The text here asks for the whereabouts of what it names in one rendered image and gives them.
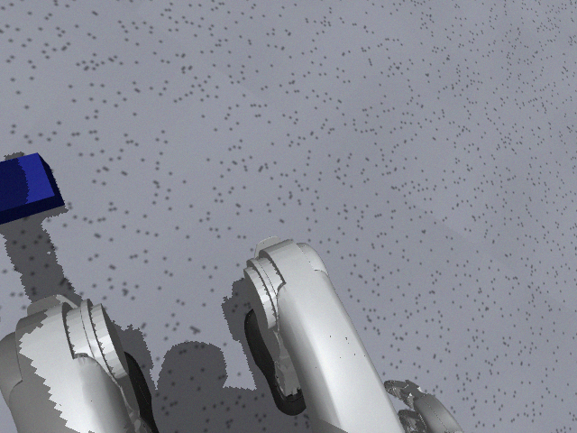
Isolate carton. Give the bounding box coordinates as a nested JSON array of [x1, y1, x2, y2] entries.
[[0, 153, 65, 225]]

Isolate right robot hand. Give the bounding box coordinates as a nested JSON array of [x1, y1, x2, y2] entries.
[[384, 380, 464, 433]]

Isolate left robot foot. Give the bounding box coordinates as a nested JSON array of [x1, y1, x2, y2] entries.
[[124, 352, 159, 433]]

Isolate right robot foot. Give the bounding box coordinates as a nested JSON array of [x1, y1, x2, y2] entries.
[[244, 309, 306, 416]]

